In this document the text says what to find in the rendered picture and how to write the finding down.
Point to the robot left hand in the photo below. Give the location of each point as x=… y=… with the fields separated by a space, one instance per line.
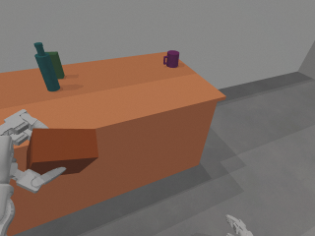
x=17 y=129

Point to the sponge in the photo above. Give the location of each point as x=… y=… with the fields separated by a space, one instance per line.
x=51 y=148

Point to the table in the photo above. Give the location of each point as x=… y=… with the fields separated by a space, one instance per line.
x=151 y=121

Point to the robot right hand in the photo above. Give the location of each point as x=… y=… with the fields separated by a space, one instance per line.
x=238 y=226

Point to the left robot forearm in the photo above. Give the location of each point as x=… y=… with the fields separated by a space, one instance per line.
x=7 y=208

